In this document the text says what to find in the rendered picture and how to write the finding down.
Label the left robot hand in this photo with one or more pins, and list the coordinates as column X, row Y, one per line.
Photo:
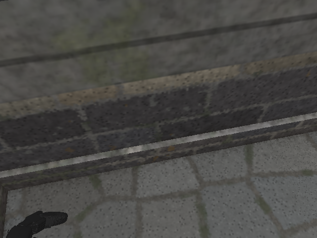
column 37, row 222

